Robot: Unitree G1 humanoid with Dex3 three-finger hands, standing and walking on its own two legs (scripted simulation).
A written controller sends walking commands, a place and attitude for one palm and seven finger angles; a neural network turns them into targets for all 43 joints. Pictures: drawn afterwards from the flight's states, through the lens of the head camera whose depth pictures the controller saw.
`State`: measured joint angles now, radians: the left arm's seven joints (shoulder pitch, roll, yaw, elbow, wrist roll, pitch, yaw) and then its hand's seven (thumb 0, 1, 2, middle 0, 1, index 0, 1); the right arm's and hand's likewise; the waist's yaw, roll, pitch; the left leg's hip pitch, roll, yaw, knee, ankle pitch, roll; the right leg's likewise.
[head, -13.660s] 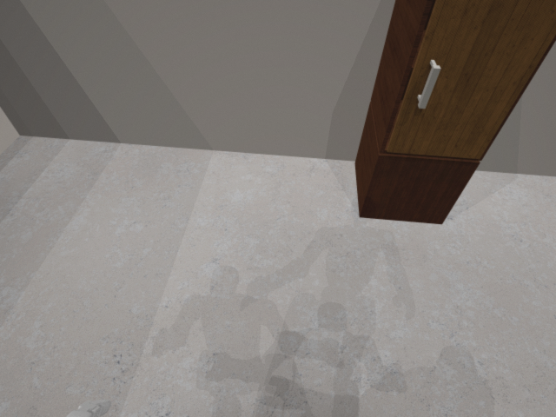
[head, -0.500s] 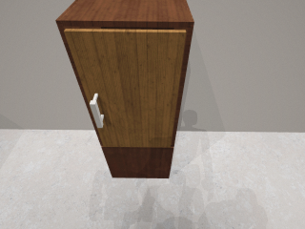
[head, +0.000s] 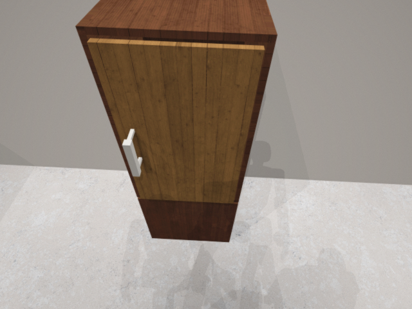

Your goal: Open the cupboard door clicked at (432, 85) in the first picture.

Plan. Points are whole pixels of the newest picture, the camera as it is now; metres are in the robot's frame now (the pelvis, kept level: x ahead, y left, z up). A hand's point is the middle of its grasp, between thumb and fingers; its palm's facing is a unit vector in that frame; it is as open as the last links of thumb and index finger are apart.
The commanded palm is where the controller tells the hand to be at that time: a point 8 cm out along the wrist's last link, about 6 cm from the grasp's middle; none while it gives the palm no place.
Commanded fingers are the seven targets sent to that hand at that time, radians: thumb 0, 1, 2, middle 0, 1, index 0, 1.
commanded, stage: look again from close up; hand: left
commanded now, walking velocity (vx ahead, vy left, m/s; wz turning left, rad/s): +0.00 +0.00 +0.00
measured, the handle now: (134, 153) +0.50 +0.24 -0.05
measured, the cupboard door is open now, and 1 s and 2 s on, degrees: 0 0 0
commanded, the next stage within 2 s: shuffle to correct the standing spot in 0.08 s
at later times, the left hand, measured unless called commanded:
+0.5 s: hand out of the picture +0.06 +0.21 -0.17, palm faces +0.03 -0.96 -0.28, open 7.4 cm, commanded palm none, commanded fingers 0.00 0.90 0.90 -0.20 -0.30 -0.20 -0.30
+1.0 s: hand out of the picture -0.01 +0.20 -0.17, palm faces +0.00 -0.98 -0.22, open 7.4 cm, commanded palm none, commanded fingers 0.00 0.90 0.90 -0.20 -0.30 -0.20 -0.30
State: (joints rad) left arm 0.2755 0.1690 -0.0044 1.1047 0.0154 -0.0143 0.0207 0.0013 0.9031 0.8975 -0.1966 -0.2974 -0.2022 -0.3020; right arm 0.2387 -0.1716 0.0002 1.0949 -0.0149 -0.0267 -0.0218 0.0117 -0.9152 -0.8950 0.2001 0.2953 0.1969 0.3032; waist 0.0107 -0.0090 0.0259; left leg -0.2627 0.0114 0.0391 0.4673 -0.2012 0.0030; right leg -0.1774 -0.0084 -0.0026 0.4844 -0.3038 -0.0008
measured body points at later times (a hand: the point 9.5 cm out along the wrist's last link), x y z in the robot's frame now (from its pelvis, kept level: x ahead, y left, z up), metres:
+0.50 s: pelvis +0.01 +0.00 -0.01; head +0.04 -0.01 +0.44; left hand +0.06 +0.26 -0.15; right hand +0.08 -0.24 -0.16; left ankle +0.03 +0.12 -0.73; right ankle -0.03 -0.12 -0.74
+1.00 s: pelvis -0.02 +0.02 +0.00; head +0.00 +0.02 +0.45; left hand -0.01 +0.25 -0.16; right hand +0.01 -0.21 -0.16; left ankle +0.03 +0.13 -0.74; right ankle -0.06 -0.10 -0.74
